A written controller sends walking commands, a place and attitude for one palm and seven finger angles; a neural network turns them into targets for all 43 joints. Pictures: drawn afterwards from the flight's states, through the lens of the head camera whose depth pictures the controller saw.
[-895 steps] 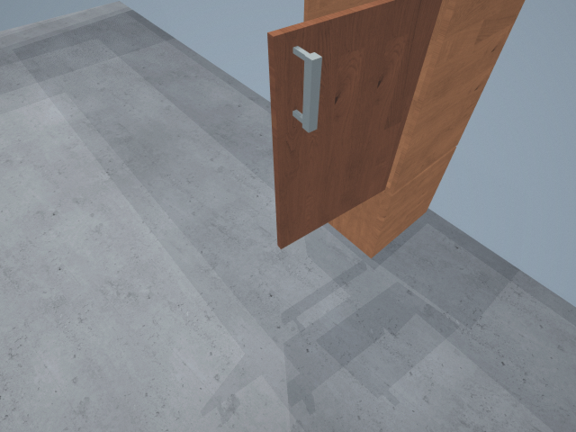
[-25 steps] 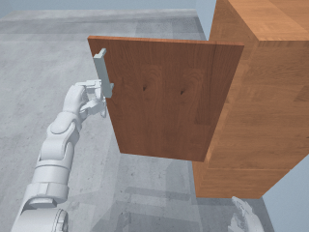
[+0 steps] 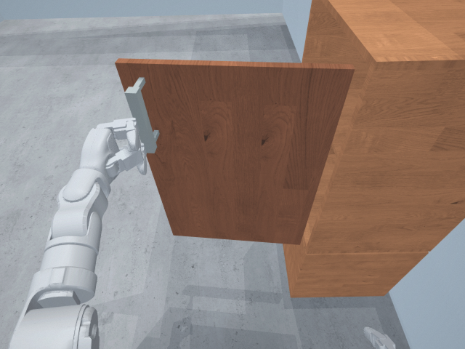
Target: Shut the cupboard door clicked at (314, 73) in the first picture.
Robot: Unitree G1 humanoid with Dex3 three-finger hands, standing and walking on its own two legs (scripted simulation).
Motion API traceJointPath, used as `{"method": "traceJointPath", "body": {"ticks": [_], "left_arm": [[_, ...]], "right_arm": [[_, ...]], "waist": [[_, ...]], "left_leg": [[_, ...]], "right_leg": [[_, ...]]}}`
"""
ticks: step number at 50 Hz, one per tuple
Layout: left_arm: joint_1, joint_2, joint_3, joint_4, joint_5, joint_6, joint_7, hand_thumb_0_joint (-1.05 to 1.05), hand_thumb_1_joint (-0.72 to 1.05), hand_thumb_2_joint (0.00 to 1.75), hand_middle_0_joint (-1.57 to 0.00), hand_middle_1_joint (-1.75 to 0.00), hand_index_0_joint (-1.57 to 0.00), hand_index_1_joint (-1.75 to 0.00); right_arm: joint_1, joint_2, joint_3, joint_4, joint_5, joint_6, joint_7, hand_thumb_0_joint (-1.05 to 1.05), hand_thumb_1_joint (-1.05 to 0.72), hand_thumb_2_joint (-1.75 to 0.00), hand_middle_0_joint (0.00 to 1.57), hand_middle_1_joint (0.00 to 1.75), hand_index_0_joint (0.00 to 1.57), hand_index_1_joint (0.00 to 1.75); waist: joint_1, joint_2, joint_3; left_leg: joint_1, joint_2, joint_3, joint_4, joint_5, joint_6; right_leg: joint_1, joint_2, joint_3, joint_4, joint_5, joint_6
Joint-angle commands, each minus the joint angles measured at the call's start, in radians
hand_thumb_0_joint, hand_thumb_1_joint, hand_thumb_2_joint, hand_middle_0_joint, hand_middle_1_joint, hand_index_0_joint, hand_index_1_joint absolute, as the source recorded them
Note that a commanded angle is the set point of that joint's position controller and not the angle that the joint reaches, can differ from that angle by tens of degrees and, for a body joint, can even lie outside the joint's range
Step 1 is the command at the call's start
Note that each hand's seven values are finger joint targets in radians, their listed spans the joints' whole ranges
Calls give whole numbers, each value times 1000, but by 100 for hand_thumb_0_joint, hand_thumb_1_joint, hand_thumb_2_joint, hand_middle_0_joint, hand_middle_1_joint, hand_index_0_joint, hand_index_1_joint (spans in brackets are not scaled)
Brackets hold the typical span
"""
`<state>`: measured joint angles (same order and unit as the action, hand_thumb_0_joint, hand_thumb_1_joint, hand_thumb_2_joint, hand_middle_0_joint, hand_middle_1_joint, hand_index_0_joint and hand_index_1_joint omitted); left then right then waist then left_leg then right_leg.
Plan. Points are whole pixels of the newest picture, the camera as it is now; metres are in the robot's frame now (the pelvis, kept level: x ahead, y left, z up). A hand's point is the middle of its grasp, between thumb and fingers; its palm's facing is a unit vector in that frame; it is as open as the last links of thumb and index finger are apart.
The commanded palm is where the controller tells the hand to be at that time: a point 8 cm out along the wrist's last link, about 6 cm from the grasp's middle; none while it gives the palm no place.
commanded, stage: bring the fist close to the handle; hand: left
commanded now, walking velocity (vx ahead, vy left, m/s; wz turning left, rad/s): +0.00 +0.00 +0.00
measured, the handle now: (145, 116) +0.50 +0.19 +0.16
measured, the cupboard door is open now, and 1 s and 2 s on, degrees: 84 75 65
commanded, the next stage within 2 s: push the door shut along its arc in 0.06 s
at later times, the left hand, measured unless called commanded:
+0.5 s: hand (154, 136) +0.43 +0.16 +0.16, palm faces -0.12 -0.99 -0.03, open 3.1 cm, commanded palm +0.42 +0.21 +0.16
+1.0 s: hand (165, 120) +0.48 +0.14 +0.16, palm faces -0.22 -0.98 -0.03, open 3.1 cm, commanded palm +0.49 +0.18 +0.16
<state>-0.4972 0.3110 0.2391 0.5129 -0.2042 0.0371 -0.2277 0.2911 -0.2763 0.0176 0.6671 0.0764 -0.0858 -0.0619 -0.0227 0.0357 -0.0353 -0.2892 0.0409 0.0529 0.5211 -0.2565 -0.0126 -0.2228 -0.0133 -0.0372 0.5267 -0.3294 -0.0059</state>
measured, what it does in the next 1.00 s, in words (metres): stands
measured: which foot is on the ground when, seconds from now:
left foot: down 0.00-1.00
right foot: down 0.00-1.00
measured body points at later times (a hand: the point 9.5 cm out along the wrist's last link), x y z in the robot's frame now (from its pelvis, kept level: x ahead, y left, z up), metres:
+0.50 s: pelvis -0.01 +0.01 +0.00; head +0.01 -0.01 +0.44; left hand +0.43 +0.21 +0.17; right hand +0.09 -0.25 -0.12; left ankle +0.01 +0.13 -0.73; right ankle -0.03 -0.11 -0.73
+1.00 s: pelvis -0.02 +0.01 -0.01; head +0.04 +0.01 +0.43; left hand +0.48 +0.20 +0.17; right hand +0.00 -0.27 -0.13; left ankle +0.01 +0.13 -0.73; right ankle -0.03 -0.11 -0.73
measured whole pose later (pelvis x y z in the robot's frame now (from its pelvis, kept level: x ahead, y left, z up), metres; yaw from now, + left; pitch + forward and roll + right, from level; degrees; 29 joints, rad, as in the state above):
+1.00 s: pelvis -0.02 +0.01 -0.01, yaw +1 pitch +10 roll -1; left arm -1.09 0.47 0.21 1.23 -0.16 -0.17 -0.37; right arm 0.39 -0.30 0.02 0.76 0.04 -0.16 -0.05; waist -0.14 0.03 -0.04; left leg -0.56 0.04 0.03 0.67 -0.27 0.00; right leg -0.48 -0.02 -0.05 0.65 -0.34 0.01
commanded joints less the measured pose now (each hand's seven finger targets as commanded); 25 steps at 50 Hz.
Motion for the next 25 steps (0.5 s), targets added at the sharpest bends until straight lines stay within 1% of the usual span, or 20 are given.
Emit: {"method": "traceJointPath", "body": {"ticks": [1,4,5,6,7,8,9,10,11,12,14,15,16,18,20,21,22,23,24,25], "left_arm": [[-535,204,22,-222,-22,-63,7,0,90,90,-130,-150,-130,-150],[-554,173,-4,-180,-19,-68,11,0,90,90,-130,-150,-130,-150],[-571,180,-8,-181,-13,-73,16,0,90,90,-130,-150,-130,-150],[-558,162,-11,-170,-16,-74,19,0,90,90,-130,-150,-130,-150],[-546,160,-4,-149,-19,-73,22,0,90,90,-130,-150,-130,-150],[-527,177,16,-111,-18,-71,25,0,90,90,-130,-150,-130,-150],[-538,164,-3,-95,-13,-71,22,0,90,90,-130,-150,-130,-150],[-564,191,5,-60,-6,-73,24,0,90,90,-130,-150,-130,-150],[-627,189,-6,-56,1,-82,24,0,90,90,-130,-150,-130,-150],[-665,177,-20,-46,5,-91,20,0,90,90,-130,-150,-130,-150],[-695,224,20,-18,7,-112,16,0,90,90,-130,-150,-130,-150],[-698,263,42,6,9,-122,12,0,90,90,-130,-150,-130,-150],[-733,239,18,14,9,-135,2,0,90,90,-130,-150,-130,-150],[-766,216,-2,66,8,-155,-15,0,90,90,-130,-150,-130,-150],[-767,268,36,141,7,-171,-29,0,90,90,-130,-150,-130,-150],[-790,253,24,157,5,-178,-40,0,90,90,-130,-150,-130,-150],[-798,276,40,198,8,-184,-48,0,90,90,-130,-150,-130,-150],[-813,257,20,220,9,-189,-59,0,90,90,-130,-150,-130,-150],[-837,271,27,239,10,-198,-67,0,90,90,-130,-150,-130,-150],[-843,283,30,251,10,-205,-73,0,90,90,-130,-150,-130,-150]], "right_arm": [[-90,-115,-34,-136,-1,-57,-20,0,-90,-90,20,30,20,30],[-93,-112,-30,-132,1,-61,-22,0,-90,-90,20,30,20,30],[-86,-116,-31,-128,-3,-59,-21,0,-90,-90,20,30,20,30],[-94,-110,-30,-132,-2,-62,-19,0,-90,-90,20,30,20,30],[-93,-109,-28,-132,-2,-63,-17,0,-90,-90,20,30,20,30],[-90,-113,-28,-129,-2,-60,-16,0,-90,-90,20,30,20,30],[-92,-113,-25,-131,-1,-58,-15,0,-90,-90,20,30,20,30],[-80,-119,-25,-122,-3,-51,-16,0,-90,-90,20,30,20,30],[-81,-118,-23,-121,-3,-51,-15,0,-90,-90,20,30,20,30],[-78,-117,-24,-121,-5,-53,-15,0,-90,-90,20,30,20,30],[-66,-120,-26,-118,-9,-55,-15,0,-90,-90,20,30,20,30],[-53,-127,-26,-114,-13,-50,-16,0,-90,-90,20,30,20,30],[-56,-122,-24,-116,-12,-53,-15,0,-90,-90,20,30,20,30],[-44,-122,-26,-108,-12,-60,-14,0,-90,-90,20,30,20,30],[-12,-136,-30,-94,-17,-58,-15,0,-90,-90,20,30,20,30],[-11,-136,-31,-96,-14,-61,-14,0,-90,-90,20,30,20,30],[1,-140,-34,-87,-16,-62,-15,0,-90,-90,20,30,20,30],[9,-139,-34,-86,-15,-63,-13,0,-90,-90,20,30,20,30],[22,-144,-37,-80,-16,-63,-13,0,-90,-90,20,30,20,30],[31,-149,-41,-77,-17,-61,-14,0,-90,-90,20,30,20,30]], "waist": [[-20,-26,-238],[-19,-13,-250],[-22,-5,-266],[-16,5,-269],[-10,-13,-267],[-8,-50,-252],[-11,-52,-240],[-22,-56,-221],[-32,-45,-208],[-38,-42,-224],[-32,-32,-268],[-30,-45,-279],[-39,-23,-279],[-48,-6,-287],[-47,-42,-284],[-58,-58,-285],[-55,-59,-283],[-62,-32,-280],[-69,-47,-272],[-71,-36,-278]], "left_leg": [[196,-43,-27,-24,218,54],[206,-42,-36,-26,201,48],[220,-40,-37,-22,211,49],[219,-40,-39,-23,207,47],[213,-40,-41,-23,212,46],[196,-38,-41,-25,204,46],[183,-38,-40,-28,195,45],[173,-36,-40,-25,171,48],[166,-37,-44,-27,164,48],[172,-38,-43,-21,166,48],[181,-40,-45,-11,182,48],[175,-38,-47,-9,186,49],[175,-40,-48,-7,195,48],[178,-39,-46,2,185,47],[151,-39,-47,9,185,48],[146,-40,-46,12,181,51],[131,-40,-46,15,187,49],[124,-42,-42,19,182,49],[119,-40,-47,22,173,48],[119,-41,-43,28,169,50]], "right_leg": [[-42,23,5,-74,353,-1],[-58,26,0,-70,313,-7],[-51,24,0,-69,314,-9],[-55,24,0,-68,313,-9],[-51,24,-3,-65,320,-10],[-52,25,-5,-66,315,-9],[-57,23,-5,-63,308,-8],[-71,22,-2,-69,282,-6],[-85,20,0,-66,276,-7],[-92,21,1,-61,277,-6],[-79,21,6,-51,293,-11],[-62,20,5,-49,296,-11],[-70,19,6,-41,310,-12],[-96,21,7,-36,300,-12],[-87,21,5,-33,305,-12],[-100,21,7,-29,312,-9],[-98,21,8,-22,322,-10],[-111,20,11,-20,320,-10],[-124,22,9,-18,309,-10],[-127,22,11,-20,299,-9]]}}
